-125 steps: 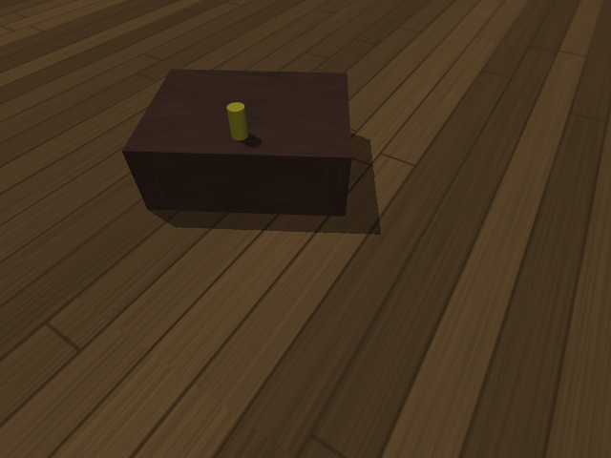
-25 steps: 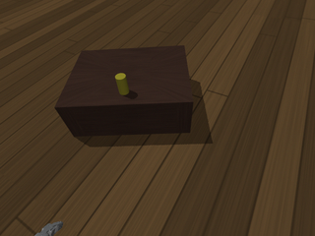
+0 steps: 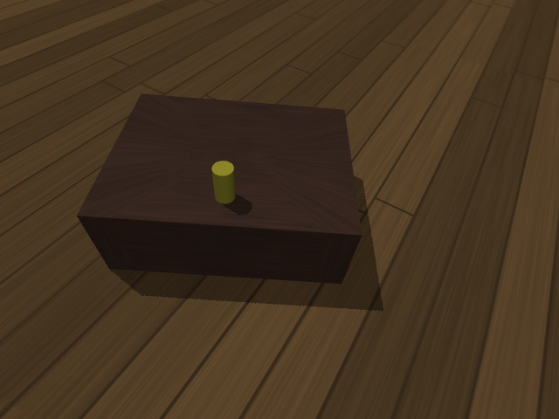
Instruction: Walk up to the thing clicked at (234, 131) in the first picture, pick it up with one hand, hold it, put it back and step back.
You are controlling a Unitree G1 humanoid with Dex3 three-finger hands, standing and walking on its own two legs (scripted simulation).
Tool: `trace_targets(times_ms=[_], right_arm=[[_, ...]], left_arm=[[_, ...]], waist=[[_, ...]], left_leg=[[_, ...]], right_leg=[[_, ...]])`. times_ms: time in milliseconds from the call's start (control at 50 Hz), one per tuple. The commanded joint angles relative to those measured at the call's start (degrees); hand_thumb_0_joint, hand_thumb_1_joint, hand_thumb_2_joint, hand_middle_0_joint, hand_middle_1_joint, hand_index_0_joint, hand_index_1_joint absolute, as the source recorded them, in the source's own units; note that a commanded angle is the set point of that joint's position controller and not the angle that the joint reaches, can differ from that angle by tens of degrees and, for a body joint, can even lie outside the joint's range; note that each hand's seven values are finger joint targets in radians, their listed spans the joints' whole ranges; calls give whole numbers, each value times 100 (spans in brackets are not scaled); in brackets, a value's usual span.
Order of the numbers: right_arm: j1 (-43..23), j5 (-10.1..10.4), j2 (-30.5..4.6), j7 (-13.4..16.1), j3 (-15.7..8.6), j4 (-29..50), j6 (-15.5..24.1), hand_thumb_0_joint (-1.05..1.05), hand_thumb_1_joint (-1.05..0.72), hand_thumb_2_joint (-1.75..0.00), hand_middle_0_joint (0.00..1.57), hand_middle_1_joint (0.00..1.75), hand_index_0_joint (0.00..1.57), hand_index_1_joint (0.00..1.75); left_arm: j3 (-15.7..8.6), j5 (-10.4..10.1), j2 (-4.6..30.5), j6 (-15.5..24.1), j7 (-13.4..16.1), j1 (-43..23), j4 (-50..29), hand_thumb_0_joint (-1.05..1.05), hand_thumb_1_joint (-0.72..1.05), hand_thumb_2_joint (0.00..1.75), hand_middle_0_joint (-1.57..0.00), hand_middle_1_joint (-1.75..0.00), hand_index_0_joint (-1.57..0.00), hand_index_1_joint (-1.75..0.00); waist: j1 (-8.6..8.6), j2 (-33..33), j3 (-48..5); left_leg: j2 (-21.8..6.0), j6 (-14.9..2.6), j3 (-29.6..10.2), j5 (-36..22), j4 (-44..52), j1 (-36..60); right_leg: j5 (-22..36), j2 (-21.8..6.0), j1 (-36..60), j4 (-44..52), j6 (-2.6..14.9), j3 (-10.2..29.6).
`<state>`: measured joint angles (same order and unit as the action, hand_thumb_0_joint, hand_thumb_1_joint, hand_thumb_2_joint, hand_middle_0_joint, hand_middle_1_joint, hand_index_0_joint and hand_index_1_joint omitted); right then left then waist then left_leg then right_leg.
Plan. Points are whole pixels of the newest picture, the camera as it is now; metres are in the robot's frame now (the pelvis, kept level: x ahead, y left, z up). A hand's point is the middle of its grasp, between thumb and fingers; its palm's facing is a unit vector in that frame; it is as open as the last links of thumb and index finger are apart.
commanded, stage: walk up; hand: left
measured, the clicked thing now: (224, 182) +0.87 +0.20 -0.37
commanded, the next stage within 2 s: none
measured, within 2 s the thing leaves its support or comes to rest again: neither
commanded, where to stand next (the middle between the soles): +0.41 +0.01 m, yaw -2 degrees
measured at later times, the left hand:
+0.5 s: hand (140, 339) +0.27 +0.24 -0.11, palm faces -0.03 -0.91 -0.41, open 7.4 cm
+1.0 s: hand (125, 294) +0.36 +0.30 -0.15, palm faces -0.06 -0.94 -0.33, open 7.4 cm
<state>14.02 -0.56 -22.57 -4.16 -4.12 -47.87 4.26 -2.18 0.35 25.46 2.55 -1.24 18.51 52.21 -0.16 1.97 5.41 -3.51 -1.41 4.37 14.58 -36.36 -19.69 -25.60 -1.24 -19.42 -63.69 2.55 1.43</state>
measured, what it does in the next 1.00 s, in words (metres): walks ahead: right foot, then left foot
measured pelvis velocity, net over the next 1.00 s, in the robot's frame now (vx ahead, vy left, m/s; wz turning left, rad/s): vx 0.31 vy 0.04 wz -0.01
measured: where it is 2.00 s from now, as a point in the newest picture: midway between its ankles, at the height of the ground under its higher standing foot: (265, 379)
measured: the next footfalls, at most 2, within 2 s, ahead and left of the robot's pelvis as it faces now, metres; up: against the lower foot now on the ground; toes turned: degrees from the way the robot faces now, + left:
right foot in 0.34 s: +0.28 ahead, -0.13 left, +0.00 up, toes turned -6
left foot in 0.82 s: +0.39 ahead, +0.15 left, +0.00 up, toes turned +0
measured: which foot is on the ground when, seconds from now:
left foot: down 0.00-0.36, up 0.38-0.80, down 0.82-1.00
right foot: up 0.00-0.32, down 0.34-0.86, up 0.88-1.00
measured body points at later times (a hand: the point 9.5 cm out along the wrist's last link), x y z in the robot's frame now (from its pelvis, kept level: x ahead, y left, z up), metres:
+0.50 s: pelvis +0.17 -0.03 +0.00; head +0.19 -0.06 +0.45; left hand +0.27 +0.28 -0.08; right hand +0.22 -0.34 -0.13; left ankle +0.13 +0.12 -0.65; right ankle +0.24 -0.12 -0.73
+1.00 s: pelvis +0.31 +0.04 +0.01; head +0.33 +0.07 +0.45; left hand +0.37 +0.35 -0.13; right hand +0.37 -0.28 -0.08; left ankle +0.36 +0.14 -0.73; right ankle +0.31 -0.12 -0.66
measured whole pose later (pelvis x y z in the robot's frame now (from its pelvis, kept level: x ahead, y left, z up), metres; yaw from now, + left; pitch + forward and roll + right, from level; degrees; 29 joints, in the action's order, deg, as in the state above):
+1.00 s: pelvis +0.31 +0.04 +0.01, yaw +0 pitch -3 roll -1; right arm 17.0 -0.8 -21.4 -2.5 -2.2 -48.1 4.1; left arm -2.0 0.4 24.8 1.5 -1.2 17.5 50.5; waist 0.3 3.5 5.5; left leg -2.5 -1.2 3.5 13.2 -32.2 -16.1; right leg -24.5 -1.5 -24.3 -59.7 2.1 1.2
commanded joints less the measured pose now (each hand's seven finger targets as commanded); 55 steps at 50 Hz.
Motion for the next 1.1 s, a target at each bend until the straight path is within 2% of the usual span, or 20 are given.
trace_targets(times_ms=[0, 160, 280, 320, 340, 360, 380, 400, 460, 520, 600, 720, 780, 800, 820, 840, 860, 880, 940, 1080], right_arm=[[471, 100, -1454, 222, -347, 256, 169, 0, -90, -90, 20, 30, 20, 30], [672, 37, -1475, 265, -359, 443, 172, 0, -90, -90, 20, 30, 20, 30], [410, 39, -1454, 254, -329, 632, 36, 0, -90, -90, 20, 30, 20, 30], [521, 63, -1143, 240, -196, 708, 14, 0, -90, -90, 20, 30, 20, 30], [840, 63, -850, 226, -83, 744, 24, 0, -90, -90, 20, 30, 20, 30], [1009, 52, -808, 215, -35, 730, -42, 0, -90, -90, 20, 30, 20, 30], [777, 8, -1448, 267, -211, 594, -118, 0, -90, -90, 20, 30, 20, 30], [582, 0, -1506, 294, -235, 542, -124, 0, -90, -90, 20, 30, 20, 30], [761, 104, -1259, 200, -181, 266, -166, 0, -90, -90, 20, 30, 20, 30], [939, 31, -1152, 116, -217, 138, -236, 0, -90, -90, 20, 30, 20, 30], [541, -52, -1182, 22, -269, 230, -219, 0, -90, -90, 20, 30, 20, 30], [51, -87, -1120, 6, -273, 297, -67, 0, -90, -90, 20, 30, 20, 30], [566, -117, -1117, 119, -285, 99, 25, 0, -90, -90, 20, 30, 20, 30], [1060, -119, -1311, 194, -347, -83, 59, 0, -90, -90, 20, 30, 20, 30], [1327, -167, -1725, 264, -456, -101, 95, 0, -90, -90, 20, 30, 20, 30], [1139, -148, -2044, 285, -492, 104, 114, 0, -90, -90, 20, 30, 20, 30], [1042, 0, -2140, 256, -531, 122, 80, 0, -90, -90, 20, 30, 20, 30], [964, 13, -1961, 281, -482, 126, 51, 0, -90, -90, 20, 30, 20, 30], [585, 27, -1533, 352, -288, 240, 107, 0, -90, -90, 20, 30, 20, 30], [83, -2, -1343, 453, -154, 366, 10, 0, -90, -90, 20, 30, 20, 30]], left_arm=[[-319, -153, 1053, 186, -18, 440, -332, 0, 90, 90, -20, -30, -20, -30], [-298, -14, 804, 128, -172, -383, -698, 0, 90, 90, -20, -30, -20, -30], [-365, 14, 721, 226, -176, -209, -605, 0, 90, 90, -20, -30, -20, -30], [-533, 47, 1069, 299, -76, 576, -374, 0, 90, 90, -20, -30, -20, -30], [-700, 76, 1457, 340, -3, 1060, -331, 0, 90, 90, -20, -30, -20, -30], [-714, 41, 1782, 377, 37, 982, -521, 0, 90, 90, -20, -30, -20, -30], [-692, -24, 1828, 341, 33, 649, -538, 0, 90, 90, -20, -30, -20, -30], [-658, -58, 1696, 333, 39, 486, -617, 0, 90, 90, -20, -30, -20, -30], [-537, -66, 1292, 383, 69, 55, -692, 0, 90, 90, -20, -30, -20, -30], [-507, -29, 1205, 433, 35, -25, -749, 0, 90, 90, -20, -30, -20, -30], [-577, 35, 1272, 397, -11, -103, -878, 0, 90, 90, -20, -30, -20, -30], [-573, 51, 1380, 315, -52, 23, -884, 0, 90, 90, -20, -30, -20, -30], [-460, 33, 1273, 220, -29, -169, -919, 0, 90, 90, -20, -30, -20, -30], [-356, 61, 1002, 200, -17, -59, -924, 0, 90, 90, -20, -30, -20, -30], [-209, 7, 597, 184, -19, 202, -948, 0, 90, 90, -20, -30, -20, -30], [-186, -64, 502, 132, 5, 430, -869, 0, 90, 90, -20, -30, -20, -30], [-334, 18, 1083, 78, 95, 374, -699, 0, 90, 90, -20, -30, -20, -30], [-329, 18, 1211, 88, 115, 192, -688, 0, 90, 90, -20, -30, -20, -30], [-313, -70, 1017, 53, 67, 374, -468, 0, 90, 90, -20, -30, -20, -30], [-236, -65, 660, -48, 109, 37, -301, 0, 90, 90, -20, -30, -20, -30]], waist=[[55, -1073, -298], [218, -931, -130], [13, -697, -397], [-405, 171, -885], [-590, 1180, -1263], [-455, 1378, -1111], [-449, 756, -843], [-421, 544, -494], [-97, 423, -124], [-3, 588, -126], [-80, 715, -4], [-241, 602, -81], [167, 237, -368], [361, -365, -688], [432, -1730, -808], [275, -1973, -557], [304, -1471, -479], [257, -1119, -223], [24, -1107, -198], [-38, -1199, -351]], left_leg=[[-1154, -593, -1352, -1636, 1908, 1241], [-1175, -1118, -698, -2369, 1938, 1584], [-928, -850, -447, -1625, 1031, 1075], [-518, -592, -144, -1378, -520, 348], [-48, -356, 62, -246, -1923, -400], [517, -135, -153, 1618, -2696, -1433], [223, -125, -563, 1753, -3134, -1546], [59, -91, -758, 1626, -3193, -1656], [-109, -83, -931, 684, -2726, -1294], [-48, 64, -788, 111, -2405, -965], [-218, 273, -472, -53, -1260, -978], [-186, 186, -257, -240, 26, -318], [86, 34, -65, -195, 666, 823], [108, -54, -268, 72, 760, 1570], [-844, -357, -1740, 1111, 1625, 1930], [-1840, -882, -3723, 1375, 2305, 2186], [-2192, -1377, -3949, 1231, 2110, 1844], [-2040, -1413, -3566, 633, 2031, 1450], [-1219, -878, -1635, -1433, 1747, 1187], [-1082, -1013, -612, -3197, 1215, 507]], right_leg=[[751, -297, -1152, 121, -5, 401], [1215, -433, -1282, 1759, -215, -178], [1757, -47, 303, 3225, -27, -587], [1513, 24, 1885, 3545, 116, -438], [667, -940, 2572, 3986, 341, 1060], [-87, -2250, 2690, 4791, 848, 3421], [-610, -2501, 2215, 4923, 1372, 3940], [-511, -2372, 1792, 5014, 1436, 3655], [865, -1477, 1079, 4932, 704, 1581], [1106, -1154, 645, 5039, 719, 814], [-50, -1181, 418, 5259, 914, 536], [-12, -1261, 419, 4757, 873, 438], [947, -1146, 68, 3632, 716, 235], [1241, -963, -206, 2715, 518, 74], [1046, -391, -810, 1131, 204, -475], [-327, 403, -1971, 437, -34, -485], [-669, -47, -1807, 13, 20, 28], [-547, -129, -1766, -138, 30, 202], [235, -267, -1278, 305, 8, 370], [1030, -245, -260, 1741, -232, -170]])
